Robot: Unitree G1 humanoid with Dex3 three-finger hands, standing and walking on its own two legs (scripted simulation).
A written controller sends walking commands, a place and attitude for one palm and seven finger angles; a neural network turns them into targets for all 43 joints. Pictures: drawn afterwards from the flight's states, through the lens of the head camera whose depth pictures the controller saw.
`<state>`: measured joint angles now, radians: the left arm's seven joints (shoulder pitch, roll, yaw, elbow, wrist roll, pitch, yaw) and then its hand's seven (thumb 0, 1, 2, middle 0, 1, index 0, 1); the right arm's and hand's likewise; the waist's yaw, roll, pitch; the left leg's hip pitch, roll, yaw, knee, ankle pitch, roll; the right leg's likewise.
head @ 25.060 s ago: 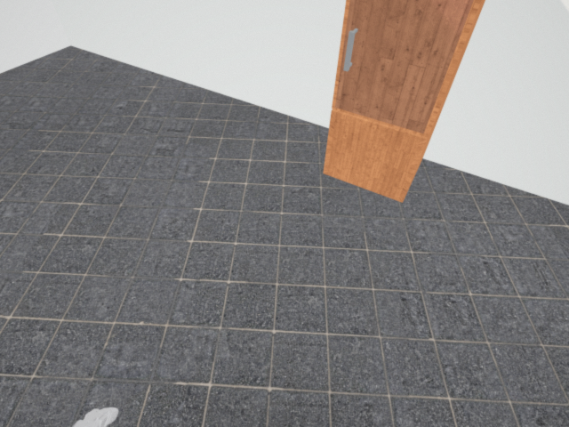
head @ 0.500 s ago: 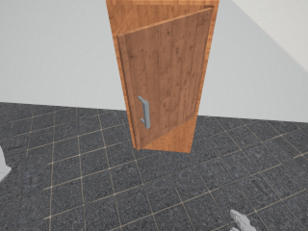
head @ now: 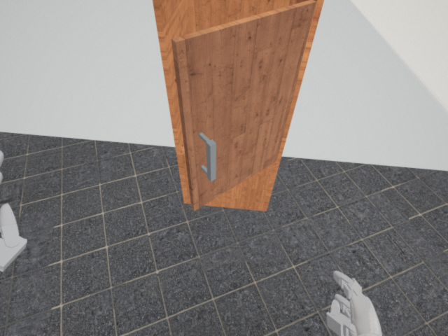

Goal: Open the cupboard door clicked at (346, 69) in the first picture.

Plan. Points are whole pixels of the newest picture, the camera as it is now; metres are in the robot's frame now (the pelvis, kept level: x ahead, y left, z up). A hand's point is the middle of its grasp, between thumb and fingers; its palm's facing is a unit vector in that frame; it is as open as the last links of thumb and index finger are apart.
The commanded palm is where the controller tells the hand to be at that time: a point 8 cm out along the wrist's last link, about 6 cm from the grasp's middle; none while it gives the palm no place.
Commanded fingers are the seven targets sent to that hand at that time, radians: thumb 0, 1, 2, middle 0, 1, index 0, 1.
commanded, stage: stop stepping back and stand still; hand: left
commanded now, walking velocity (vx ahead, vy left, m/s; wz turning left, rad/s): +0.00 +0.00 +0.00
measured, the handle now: (207, 157) +0.57 +0.08 -0.07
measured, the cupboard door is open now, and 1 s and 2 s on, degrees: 43 43 43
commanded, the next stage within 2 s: let the arm hang, fingers relaxed in 0.56 s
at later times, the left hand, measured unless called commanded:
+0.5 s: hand (2, 259) +0.18 +0.29 +0.14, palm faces +0.41 -0.80 -0.44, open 7.4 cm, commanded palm +0.12 +0.33 +0.18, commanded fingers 0.00 0.90 0.90 -0.20 -0.30 -0.20 -0.30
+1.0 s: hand out of the picture +0.02 +0.18 -0.17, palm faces +0.04 -0.98 -0.18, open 7.0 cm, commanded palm none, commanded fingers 0.00 0.90 0.90 -0.20 -0.30 -0.20 -0.30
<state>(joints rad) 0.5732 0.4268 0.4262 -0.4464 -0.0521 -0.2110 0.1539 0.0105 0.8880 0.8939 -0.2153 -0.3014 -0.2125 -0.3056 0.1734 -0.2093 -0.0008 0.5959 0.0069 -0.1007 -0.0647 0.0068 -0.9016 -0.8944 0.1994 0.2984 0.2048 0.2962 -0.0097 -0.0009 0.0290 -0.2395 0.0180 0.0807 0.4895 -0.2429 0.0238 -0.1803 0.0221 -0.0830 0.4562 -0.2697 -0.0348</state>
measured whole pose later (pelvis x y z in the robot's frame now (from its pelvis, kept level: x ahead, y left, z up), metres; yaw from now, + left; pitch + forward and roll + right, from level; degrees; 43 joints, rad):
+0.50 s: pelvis -0.01 +0.02 +0.01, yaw +1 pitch +0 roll -1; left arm 0.55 0.38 0.37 -0.43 -0.04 -0.16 0.15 0.01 0.89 0.89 -0.21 -0.30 -0.21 -0.31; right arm 0.22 -0.21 0.02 0.63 0.00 -0.11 -0.08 0.01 -0.90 -0.89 0.20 0.30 0.21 0.30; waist 0.00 0.00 0.02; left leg -0.23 -0.02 0.08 0.40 -0.18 0.06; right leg -0.17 -0.01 -0.09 0.37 -0.20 0.00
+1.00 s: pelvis -0.02 +0.00 +0.00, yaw +2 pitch -1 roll +0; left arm 0.28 0.19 0.00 0.89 0.01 0.04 0.02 0.00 0.98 0.89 -0.21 -0.30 -0.21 -0.30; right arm 0.22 -0.22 0.03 0.98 -0.03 0.02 0.00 0.00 -0.90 -0.89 0.20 0.30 0.21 0.30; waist -0.01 -0.05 0.06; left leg -0.27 -0.02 0.05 0.49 -0.20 0.03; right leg -0.23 -0.01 -0.11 0.52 -0.28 -0.04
